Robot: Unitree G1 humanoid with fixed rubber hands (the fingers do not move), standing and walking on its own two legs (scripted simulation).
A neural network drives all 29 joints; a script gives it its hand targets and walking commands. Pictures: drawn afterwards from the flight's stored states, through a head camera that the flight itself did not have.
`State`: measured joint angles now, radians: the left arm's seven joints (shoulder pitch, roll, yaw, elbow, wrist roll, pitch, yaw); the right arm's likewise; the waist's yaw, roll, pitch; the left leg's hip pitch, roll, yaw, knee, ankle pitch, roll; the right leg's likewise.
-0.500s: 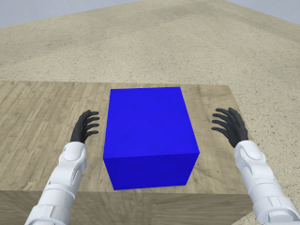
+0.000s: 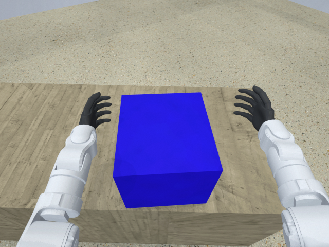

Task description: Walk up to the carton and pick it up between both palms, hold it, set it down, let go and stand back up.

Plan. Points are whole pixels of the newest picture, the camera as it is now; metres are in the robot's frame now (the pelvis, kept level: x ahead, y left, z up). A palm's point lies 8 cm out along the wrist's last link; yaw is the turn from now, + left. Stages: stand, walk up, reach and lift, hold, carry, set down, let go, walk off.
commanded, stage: reach and lift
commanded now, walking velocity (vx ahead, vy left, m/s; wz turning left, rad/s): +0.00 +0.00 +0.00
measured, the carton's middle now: (164, 149) +0.43 +0.02 -0.08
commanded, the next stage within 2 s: none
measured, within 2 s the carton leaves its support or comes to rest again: neither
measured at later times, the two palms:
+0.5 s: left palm (90, 151) +0.37 +0.23 +0.00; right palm (253, 141) +0.41 -0.23 +0.02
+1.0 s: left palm (97, 155) +0.37 +0.21 -0.02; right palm (249, 144) +0.41 -0.22 +0.00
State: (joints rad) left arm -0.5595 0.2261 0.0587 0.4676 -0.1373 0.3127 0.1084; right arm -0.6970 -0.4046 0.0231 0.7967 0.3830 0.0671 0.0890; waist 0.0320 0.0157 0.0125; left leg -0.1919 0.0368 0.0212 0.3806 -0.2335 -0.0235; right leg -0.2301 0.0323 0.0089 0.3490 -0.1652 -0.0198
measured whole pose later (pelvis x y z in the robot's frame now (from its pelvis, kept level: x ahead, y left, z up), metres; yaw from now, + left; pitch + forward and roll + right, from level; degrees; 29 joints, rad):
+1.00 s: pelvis -0.04 -0.01 -0.04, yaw +0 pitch +25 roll +0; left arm -0.81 0.23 -0.01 1.28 -0.27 -0.43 0.07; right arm -0.87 -0.40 0.12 1.27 0.43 -0.37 0.09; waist 0.08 0.00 -0.21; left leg -0.87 0.04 0.02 0.72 -0.29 -0.02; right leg -0.91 0.03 0.01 0.69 -0.22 -0.02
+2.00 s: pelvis -0.03 +0.00 -0.05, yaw +0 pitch +26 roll +0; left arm -0.81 0.14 -0.02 1.29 -0.26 -0.49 0.15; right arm -0.90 -0.27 0.11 1.32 0.24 -0.41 -0.02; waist 0.08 0.03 -0.23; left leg -0.89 0.04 0.02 0.75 -0.31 -0.02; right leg -0.93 0.03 0.01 0.71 -0.24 -0.02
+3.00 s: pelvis -0.02 +0.00 -0.03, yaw +0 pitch +26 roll +0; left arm -0.76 0.08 0.18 1.44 -0.13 -0.74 0.09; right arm -0.81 -0.19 -0.18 1.39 -0.08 -0.65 -0.06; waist 0.07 0.04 -0.23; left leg -0.80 0.03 0.02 0.59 -0.24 -0.02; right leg -0.84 0.02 0.01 0.56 -0.17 -0.02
